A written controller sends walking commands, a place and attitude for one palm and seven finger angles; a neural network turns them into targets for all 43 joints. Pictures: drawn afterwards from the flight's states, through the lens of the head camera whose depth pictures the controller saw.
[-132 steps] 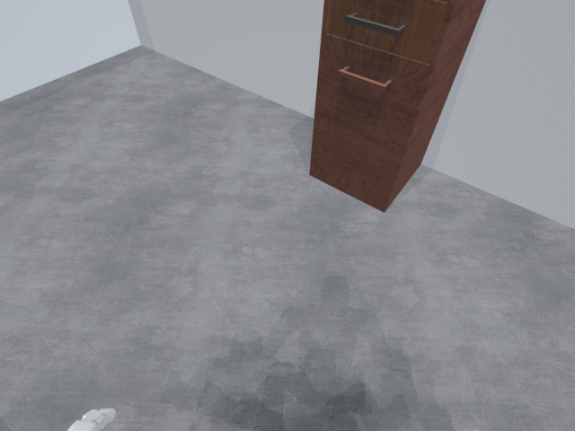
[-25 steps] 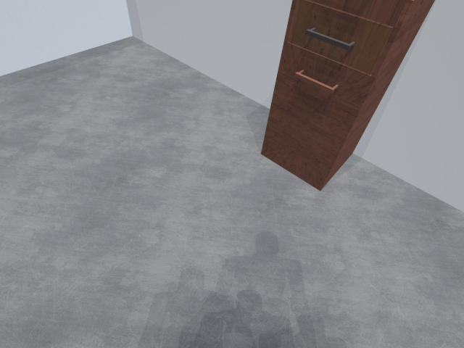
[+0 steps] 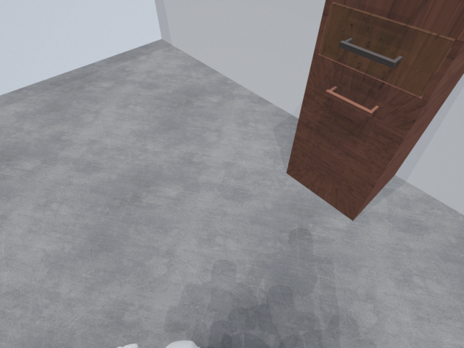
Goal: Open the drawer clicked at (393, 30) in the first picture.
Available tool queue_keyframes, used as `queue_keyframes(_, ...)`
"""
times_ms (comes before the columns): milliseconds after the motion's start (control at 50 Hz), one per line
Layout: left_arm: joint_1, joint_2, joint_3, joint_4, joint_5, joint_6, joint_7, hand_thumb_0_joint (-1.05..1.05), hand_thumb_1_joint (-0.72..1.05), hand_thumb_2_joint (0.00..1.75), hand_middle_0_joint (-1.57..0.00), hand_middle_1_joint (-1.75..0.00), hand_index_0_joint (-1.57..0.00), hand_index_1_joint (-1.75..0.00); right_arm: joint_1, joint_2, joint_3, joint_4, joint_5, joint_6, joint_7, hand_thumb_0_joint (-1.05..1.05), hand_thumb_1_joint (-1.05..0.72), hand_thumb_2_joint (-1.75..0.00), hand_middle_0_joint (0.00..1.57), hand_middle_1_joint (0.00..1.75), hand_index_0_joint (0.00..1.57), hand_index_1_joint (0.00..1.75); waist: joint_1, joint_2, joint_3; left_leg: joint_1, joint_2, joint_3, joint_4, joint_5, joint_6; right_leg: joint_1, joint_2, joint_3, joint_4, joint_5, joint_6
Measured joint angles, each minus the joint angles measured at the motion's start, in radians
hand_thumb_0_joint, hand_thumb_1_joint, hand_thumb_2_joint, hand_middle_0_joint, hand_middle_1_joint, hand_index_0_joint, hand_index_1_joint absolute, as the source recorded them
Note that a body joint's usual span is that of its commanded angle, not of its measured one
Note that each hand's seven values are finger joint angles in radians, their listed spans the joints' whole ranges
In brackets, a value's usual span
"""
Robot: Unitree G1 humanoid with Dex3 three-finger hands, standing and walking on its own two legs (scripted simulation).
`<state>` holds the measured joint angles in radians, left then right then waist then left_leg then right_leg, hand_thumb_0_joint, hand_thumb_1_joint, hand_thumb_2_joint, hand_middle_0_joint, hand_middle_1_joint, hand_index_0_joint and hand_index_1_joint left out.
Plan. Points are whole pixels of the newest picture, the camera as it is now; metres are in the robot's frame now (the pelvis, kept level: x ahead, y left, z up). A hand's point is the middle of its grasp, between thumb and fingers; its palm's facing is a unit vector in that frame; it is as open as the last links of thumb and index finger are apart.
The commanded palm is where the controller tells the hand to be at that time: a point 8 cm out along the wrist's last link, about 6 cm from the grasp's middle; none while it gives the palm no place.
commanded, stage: walk to a spot facing it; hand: left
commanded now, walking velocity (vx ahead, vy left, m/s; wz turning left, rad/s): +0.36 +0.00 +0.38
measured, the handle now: (369, 51) +0.96 -0.42 +0.05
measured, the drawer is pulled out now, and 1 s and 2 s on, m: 0.00 0.00 0.00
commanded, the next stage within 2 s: turn to face it in 0.32 s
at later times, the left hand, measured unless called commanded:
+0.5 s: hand (113, 347) +0.16 +0.24 -0.17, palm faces +0.20 -0.96 -0.17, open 7.4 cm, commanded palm none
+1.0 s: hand (151, 232) +0.40 +0.22 -0.15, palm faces -0.05 -0.97 -0.25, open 7.4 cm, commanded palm none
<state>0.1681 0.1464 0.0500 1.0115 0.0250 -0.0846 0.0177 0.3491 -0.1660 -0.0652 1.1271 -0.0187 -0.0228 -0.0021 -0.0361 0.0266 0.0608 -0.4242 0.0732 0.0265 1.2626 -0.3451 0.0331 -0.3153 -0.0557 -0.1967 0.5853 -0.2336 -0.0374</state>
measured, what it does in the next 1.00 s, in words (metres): walks ahead: left foot, then right foot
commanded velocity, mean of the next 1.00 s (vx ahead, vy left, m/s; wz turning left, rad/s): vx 0.12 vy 0.00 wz -0.26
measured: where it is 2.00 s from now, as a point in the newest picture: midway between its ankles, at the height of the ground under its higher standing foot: (218, 324)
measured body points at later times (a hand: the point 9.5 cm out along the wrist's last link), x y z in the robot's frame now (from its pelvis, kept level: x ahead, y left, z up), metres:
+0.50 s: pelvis +0.20 +0.07 +0.01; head +0.22 +0.09 +0.46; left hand +0.15 +0.30 -0.15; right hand +0.31 -0.16 -0.12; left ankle +0.21 +0.14 -0.73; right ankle +0.22 -0.09 -0.64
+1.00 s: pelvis +0.31 +0.03 +0.01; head +0.35 +0.01 +0.45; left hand +0.41 +0.27 -0.13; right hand +0.36 -0.22 -0.15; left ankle +0.31 +0.18 -0.66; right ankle +0.37 -0.06 -0.73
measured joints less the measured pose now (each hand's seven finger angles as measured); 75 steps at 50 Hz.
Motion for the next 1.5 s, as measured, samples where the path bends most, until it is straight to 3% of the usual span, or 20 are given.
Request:
queue_keyframes(120, 0.096, 0.035, 0.003, 0.05, 0.008, 0.01, 0.004, -0.01, 0.95, 0.89, -0.2, -0.29, -0.2, -0.3, -0.123, -0.029, -0.016, -0.101, -0.005, 0.011, 0.019, 0.01, -0.91, -0.9, 0.2, 0.29, 0.2, 0.3, 0.012, -0.014, -0.048, -0.143, 0.055, 0.044, -0.242, 0.123, -0.04, 0.132, 0.011, -0.046, -0.145, -0.005, 0.012)
queue_keyframes(240, 0.173, 0.046, -0.006, 0.077, 0.01, 0.014, -0.007, 0.0, 0.92, 0.89, -0.2, -0.29, -0.2, -0.3, -0.196, -0.032, -0.005, -0.14, -0.003, 0.007, 0.044, 0.0, -0.91, -0.9, 0.2, 0.29, 0.2, 0.3, 0.062, -0.036, -0.028, -0.071, 0.051, 0.084, -0.538, 0.129, -0.032, 0.241, -0.005, -0.093, -0.172, -0.075, 0.055)
queue_keyframes(300, 0.218, 0.048, -0.004, 0.09, 0.007, 0.023, -0.01, 0.0, 0.92, 0.89, -0.2, -0.29, -0.2, -0.3, -0.212, -0.032, 0.005, -0.157, -0.006, -0.007, 0.047, 0.01, -0.91, -0.9, 0.2, 0.29, 0.2, 0.3, 0.08, -0.051, -0.015, 0.022, 0.022, 0.116, -0.661, 0.128, -0.011, 0.26, -0.046, -0.106, -0.08, -0.162, 0.088)
queue_keyframes(320, 0.223, 0.048, -0.002, 0.097, 0.002, 0.033, -0.013, 0.0, 0.91, 0.89, -0.2, -0.29, -0.2, -0.3, -0.219, -0.03, 0.006, -0.162, -0.01, -0.019, 0.043, 0.0, -0.91, -0.9, 0.2, 0.3, 0.2, 0.3, 0.078, -0.061, -0.006, 0.024, 0.006, 0.122, -0.645, 0.139, 0.007, 0.225, -0.075, -0.089, 0.028, -0.193, 0.083)
queue_keyframes(360, 0.216, 0.05, -0.004, 0.103, -0.002, 0.055, -0.016, 0.0, 0.91, 0.89, -0.2, -0.29, -0.19, -0.3, -0.226, -0.021, 0.015, -0.165, -0.006, -0.035, 0.03, 0.0, -0.91, -0.9, 0.2, 0.3, 0.2, 0.3, 0.077, -0.068, 0.017, 0.037, -0.014, 0.13, -0.604, 0.098, 0.035, 0.107, -0.079, 0.015, 0.318, -0.251, 0.07)
queue_keyframes(420, 0.182, 0.055, -0.001, 0.105, 0.0, 0.066, -0.02, 0.01, 0.91, 0.89, -0.2, -0.29, -0.19, -0.3, -0.204, 0.004, 0.028, -0.145, 0.001, -0.045, 0.008, 0.0, -0.91, -0.9, 0.2, 0.3, 0.2, 0.3, 0.073, -0.071, 0.026, 0.113, -0.039, 0.133, -0.676, 0.091, 0.033, -0.052, -0.073, 0.091, 0.56, -0.187, 0.066)
queue_keyframes(560, 0.109, 0.041, 0.002, 0.06, 0.002, 0.079, -0.008, 0.01, 0.91, 0.89, -0.2, -0.29, -0.19, -0.3, -0.126, 0.003, 0.022, -0.077, 0.008, -0.044, -0.021, -0.01, -0.95, -0.9, 0.21, 0.3, 0.21, 0.3, 0.069, -0.066, 0.004, 0.29, -0.068, 0.151, -0.873, 0.115, 0.032, -0.215, -0.07, 0.132, 0.457, -0.043, 0.081)
queue_keyframes(680, 0.067, 0.021, 0.011, 0.036, 0.002, 0.108, -0.013, 0.0, 0.92, 0.89, -0.2, -0.29, -0.19, -0.3, -0.09, 0.013, 0.022, -0.047, 0.0, -0.019, -0.023, 0.0, -0.93, -0.9, 0.2, 0.3, 0.21, 0.3, 0.054, -0.047, 0.013, 0.367, -0.041, 0.205, -0.849, 0.035, -0.001, -0.173, -0.036, 0.103, 0.239, -0.015, 0.066)
queue_keyframes(780, 0.051, 0.03, 0.017, -0.003, 0.005, 0.1, -0.027, 0.01, 0.92, 0.89, -0.2, -0.29, -0.19, -0.3, -0.066, 0.01, 0.013, -0.05, 0.0, 0.006, -0.022, 0.0, -0.91, -0.9, 0.2, 0.3, 0.21, 0.3, 0.036, -0.014, 0.033, 0.351, 0.019, 0.253, -0.661, -0.108, -0.047, -0.053, 0.0, 0.071, 0.057, 0.047, 0.033)
queue_keyframes(800, 0.044, 0.032, 0.019, -0.009, 0.007, 0.087, -0.025, 0.01, 0.92, 0.89, -0.2, -0.29, -0.19, -0.3, -0.069, 0.006, 0.011, -0.051, 0.005, 0.013, -0.019, 0.0, -0.91, -0.9, 0.2, 0.3, 0.21, 0.3, 0.038, -0.003, 0.038, 0.303, 0.04, 0.238, -0.544, -0.131, -0.056, -0.06, 0.013, 0.069, 0.07, 0.029, 0.003)
queue_keyframes(840, 0.025, 0.03, 0.015, -0.024, -0.003, 0.073, -0.017, 0.0, 0.92, 0.89, -0.2, -0.29, -0.19, -0.3, -0.091, -0.007, 0.009, -0.057, 0.012, 0.033, -0.023, 0.01, -0.91, -0.9, 0.2, 0.3, 0.21, 0.3, 0.035, 0.02, 0.061, 0.182, 0.038, 0.137, -0.29, -0.19, -0.074, -0.07, 0.038, 0.066, 0.106, -0.024, -0.031)
queue_keyframes(880, 0.016, 0.029, 0.015, -0.038, -0.008, 0.078, -0.008, 0.0, 0.91, 0.89, -0.2, -0.29, -0.19, -0.3, -0.119, -0.016, 0.008, -0.068, 0.013, 0.048, -0.025, 0.01, -0.91, -0.9, 0.2, 0.3, 0.2, 0.3, 0.04, 0.022, 0.069, 0.084, 0.025, 0.075, -0.133, -0.175, -0.085, -0.057, 0.055, 0.077, 0.075, -0.025, -0.038)
queue_keyframes(920, 0.011, 0.03, 0.015, -0.045, -0.008, 0.087, -0.002, 0.0, 0.91, 0.89, -0.2, -0.29, -0.2, -0.3, -0.147, -0.023, 0.008, -0.088, 0.009, 0.055, -0.023, 0.01, -0.91, -0.9, 0.2, 0.3, 0.2, 0.3, 0.041, 0.016, 0.064, 0.014, 0.027, 0.048, -0.097, -0.126, -0.095, -0.04, 0.068, 0.094, 0.021, 0.006, -0.034)
queue_keyframes(1020, 0.007, 0.036, 0.012, -0.055, -0.002, 0.102, -0.008, 0.0, 0.91, 0.89, -0.2, -0.29, -0.2, -0.3, -0.207, -0.04, 0.005, -0.15, 0.004, 0.059, -0.018, 0.01, -0.91, -0.9, 0.2, 0.3, 0.2, 0.3, 0.045, -0.011, 0.035, -0.048, 0.027, 0.016, -0.214, -0.063, -0.113, -0.025, 0.083, 0.153, -0.069, 0.058, -0.034)
queue_keyframes(1140, 0.008, 0.053, 0.017, -0.078, 0.003, 0.115, -0.02, 0.0, 0.9, 0.89, -0.2, -0.29, -0.2, -0.3, -0.252, -0.054, 0.006, -0.2, 0.01, 0.056, -0.017, 0.01, -0.91, -0.9, 0.2, 0.3, 0.2, 0.3, 0.064, -0.036, 0.013, 0.01, 0.0, 0.0, -0.406, -0.07, -0.114, -0.034, 0.102, 0.231, -0.087, 0.077, -0.013)
queue_keyframes(1220, 0.009, 0.077, 0.026, -0.094, 0.001, 0.131, -0.022, 0.0, 0.9, 0.89, -0.2, -0.3, -0.2, -0.3, -0.253, -0.055, 0.013, -0.225, 0.018, 0.042, -0.022, 0.01, -0.91, -0.9, 0.2, 0.3, 0.2, 0.3, 0.071, -0.056, 0.002, 0.11, -0.035, 0.01, -0.61, -0.032, -0.099, -0.057, 0.117, 0.28, -0.063, 0.074, 0.014)
queue_keyframes(1260, 0.009, 0.096, 0.033, -0.101, -0.007, 0.143, -0.023, 0.0, 0.9, 0.89, -0.2, -0.3, -0.2, -0.3, -0.241, -0.048, 0.019, -0.235, 0.015, 0.029, -0.025, 0.01, -0.91, -0.9, 0.2, 0.3, 0.2, 0.3, 0.068, -0.076, 0.0, 0.151, -0.045, 0.031, -0.702, 0.056, -0.055, -0.084, 0.123, 0.305, -0.004, 0.019, 0.029)
queue_keyframes(1320, 0.009, 0.119, 0.045, -0.099, 0.001, 0.158, -0.033, 0.01, 0.9, 0.89, -0.2, -0.29, -0.2, -0.3, -0.211, -0.038, 0.032, -0.243, 0.006, 0.031, -0.022, 0.01, -0.91, -0.9, 0.2, 0.3, 0.2, 0.3, 0.064, -0.086, 0.005, 0.175, -0.03, 0.071, -0.713, 0.049, -0.021, -0.165, 0.118, 0.266, 0.273, -0.16, 0.063)
queue_keyframes(1380, 0.016, 0.136, 0.057, -0.102, 0.004, 0.159, -0.045, 0.01, 0.91, 0.89, -0.2, -0.29, -0.2, -0.3, -0.182, -0.029, 0.039, -0.236, 0.002, 0.033, -0.026, 0.01, -0.91, -0.9, 0.2, 0.3, 0.21, 0.3, 0.065, -0.085, 0.012, 0.214, -0.013, 0.11, -0.766, 0.061, -0.017, -0.216, 0.086, 0.228, 0.509, -0.151, 0.09)
queue_keyframes(1500, 0.015, 0.137, 0.055, -0.091, -0.001, 0.172, -0.047, 0.01, 0.91, 0.89, -0.2, -0.29, -0.19, -0.3, -0.132, -0.017, 0.034, -0.214, 0.002, 0.022, -0.024, 0.01, -0.9, -0.9, 0.2, 0.3, 0.21, 0.3, 0.05, -0.063, 0.03, 0.248, 0.025, 0.181, -0.797, 0.064, -0.02, -0.169, 0.019, 0.188, 0.518, -0.177, 0.116)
